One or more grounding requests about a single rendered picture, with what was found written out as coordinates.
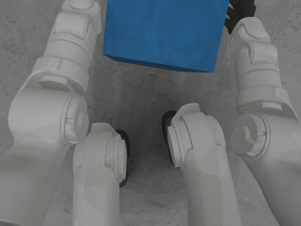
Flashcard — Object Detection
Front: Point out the robot right upper arm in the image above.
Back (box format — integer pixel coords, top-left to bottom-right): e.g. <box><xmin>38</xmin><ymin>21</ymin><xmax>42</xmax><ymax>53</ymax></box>
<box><xmin>230</xmin><ymin>112</ymin><xmax>301</xmax><ymax>226</ymax></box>

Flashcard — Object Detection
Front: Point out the right robot thigh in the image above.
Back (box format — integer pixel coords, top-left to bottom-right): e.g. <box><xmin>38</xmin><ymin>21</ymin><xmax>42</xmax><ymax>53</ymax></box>
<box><xmin>167</xmin><ymin>111</ymin><xmax>243</xmax><ymax>226</ymax></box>

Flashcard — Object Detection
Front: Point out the left robot forearm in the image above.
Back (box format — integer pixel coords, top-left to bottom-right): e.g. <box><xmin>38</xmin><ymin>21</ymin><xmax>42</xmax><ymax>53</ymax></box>
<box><xmin>8</xmin><ymin>0</ymin><xmax>103</xmax><ymax>133</ymax></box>

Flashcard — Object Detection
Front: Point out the robot left upper arm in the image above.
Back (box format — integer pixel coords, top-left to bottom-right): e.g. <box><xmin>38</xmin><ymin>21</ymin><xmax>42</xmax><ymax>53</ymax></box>
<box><xmin>0</xmin><ymin>87</ymin><xmax>89</xmax><ymax>226</ymax></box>

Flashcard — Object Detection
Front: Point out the robot right foot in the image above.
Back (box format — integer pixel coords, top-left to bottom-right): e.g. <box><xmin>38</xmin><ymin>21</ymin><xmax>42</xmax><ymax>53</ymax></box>
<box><xmin>162</xmin><ymin>110</ymin><xmax>180</xmax><ymax>169</ymax></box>

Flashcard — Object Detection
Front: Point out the carton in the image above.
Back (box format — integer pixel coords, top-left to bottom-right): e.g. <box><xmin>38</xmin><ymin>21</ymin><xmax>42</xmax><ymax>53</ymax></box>
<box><xmin>103</xmin><ymin>0</ymin><xmax>230</xmax><ymax>73</ymax></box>

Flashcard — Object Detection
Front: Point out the right robot forearm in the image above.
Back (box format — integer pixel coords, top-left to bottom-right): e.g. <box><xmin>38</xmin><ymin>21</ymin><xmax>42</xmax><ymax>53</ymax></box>
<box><xmin>229</xmin><ymin>17</ymin><xmax>301</xmax><ymax>123</ymax></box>

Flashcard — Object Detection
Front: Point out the right robot hand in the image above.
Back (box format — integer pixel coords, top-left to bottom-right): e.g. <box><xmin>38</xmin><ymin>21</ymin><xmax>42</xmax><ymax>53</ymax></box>
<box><xmin>224</xmin><ymin>0</ymin><xmax>256</xmax><ymax>35</ymax></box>

